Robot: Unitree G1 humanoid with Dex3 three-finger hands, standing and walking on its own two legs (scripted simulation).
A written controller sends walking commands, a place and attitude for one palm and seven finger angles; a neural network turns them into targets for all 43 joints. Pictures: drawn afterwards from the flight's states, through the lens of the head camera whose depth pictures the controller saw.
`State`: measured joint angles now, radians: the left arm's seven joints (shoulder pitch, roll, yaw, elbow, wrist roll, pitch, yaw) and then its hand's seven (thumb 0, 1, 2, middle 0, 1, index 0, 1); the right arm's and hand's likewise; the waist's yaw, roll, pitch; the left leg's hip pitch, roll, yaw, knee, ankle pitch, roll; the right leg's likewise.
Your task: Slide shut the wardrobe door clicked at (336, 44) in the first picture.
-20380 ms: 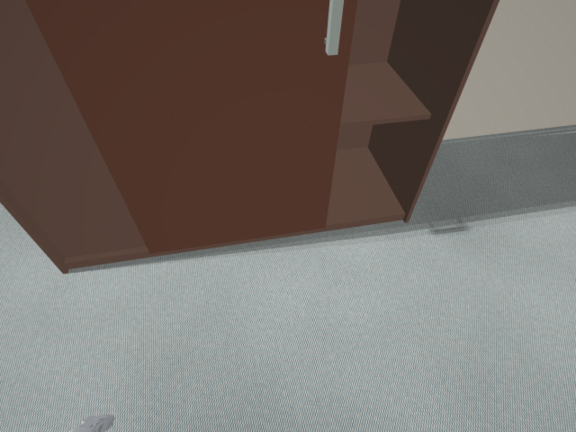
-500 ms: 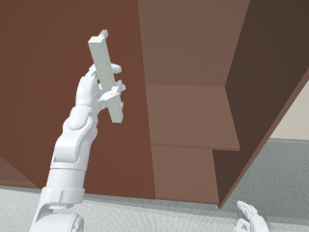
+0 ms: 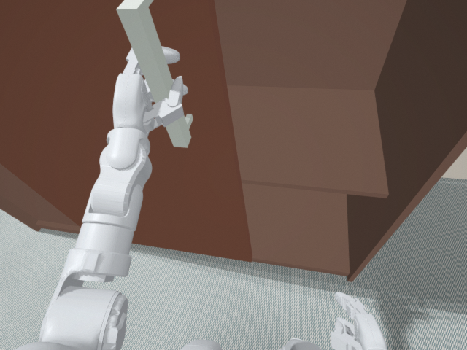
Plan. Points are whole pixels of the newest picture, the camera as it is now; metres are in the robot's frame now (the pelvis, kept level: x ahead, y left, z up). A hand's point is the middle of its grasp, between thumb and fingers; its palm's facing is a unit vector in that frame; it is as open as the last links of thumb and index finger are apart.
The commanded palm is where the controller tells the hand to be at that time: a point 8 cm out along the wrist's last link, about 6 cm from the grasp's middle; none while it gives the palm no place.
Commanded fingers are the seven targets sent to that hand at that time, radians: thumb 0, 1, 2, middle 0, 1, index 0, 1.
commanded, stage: step sideways, sliding the door along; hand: left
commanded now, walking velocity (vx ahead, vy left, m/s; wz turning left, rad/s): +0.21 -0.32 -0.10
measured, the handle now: (167, 78) +0.46 +0.14 +0.21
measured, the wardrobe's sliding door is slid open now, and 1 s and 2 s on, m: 0.39 0.20 0.00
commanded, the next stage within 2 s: none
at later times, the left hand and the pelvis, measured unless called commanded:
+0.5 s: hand (208, 104) +0.41 +0.07 +0.20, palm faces +0.18 -0.98 -0.11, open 6.6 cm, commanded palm +0.38 +0.05 +0.20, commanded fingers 0.00 0.90 0.90 -0.45 -1.40 -0.45 -1.40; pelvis +0.02 -0.09 +0.00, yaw +4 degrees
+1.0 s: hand (307, 109) +0.40 -0.07 +0.20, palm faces +0.22 -0.97 -0.09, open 6.8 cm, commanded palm +0.37 -0.09 +0.20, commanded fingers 0.00 0.90 0.90 -0.45 -1.40 -0.45 -1.40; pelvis +0.05 -0.22 +0.00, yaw +6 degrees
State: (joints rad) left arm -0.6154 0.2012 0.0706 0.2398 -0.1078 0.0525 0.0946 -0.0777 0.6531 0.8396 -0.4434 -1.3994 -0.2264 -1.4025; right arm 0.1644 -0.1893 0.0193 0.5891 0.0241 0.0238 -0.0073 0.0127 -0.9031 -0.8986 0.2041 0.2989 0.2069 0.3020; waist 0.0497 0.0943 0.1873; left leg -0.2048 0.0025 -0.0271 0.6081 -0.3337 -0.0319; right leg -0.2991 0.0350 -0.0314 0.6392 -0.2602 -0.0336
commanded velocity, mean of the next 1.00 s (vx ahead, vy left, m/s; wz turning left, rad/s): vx -0.15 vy -0.28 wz -0.24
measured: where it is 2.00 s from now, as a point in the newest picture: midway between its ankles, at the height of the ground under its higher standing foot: outside the picture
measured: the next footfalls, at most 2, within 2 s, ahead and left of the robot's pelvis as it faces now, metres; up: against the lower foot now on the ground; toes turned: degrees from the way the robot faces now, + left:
right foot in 0.54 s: +0.14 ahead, -0.25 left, +0.00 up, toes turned +2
left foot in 0.74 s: +0.06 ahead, +0.04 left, +0.00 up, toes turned +15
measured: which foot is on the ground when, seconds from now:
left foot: down 0.00-0.60, up 0.62-0.72, down 0.74-0.94, up 0.96-1.00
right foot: down 0.00-0.24, up 0.26-0.52, down 0.54-1.00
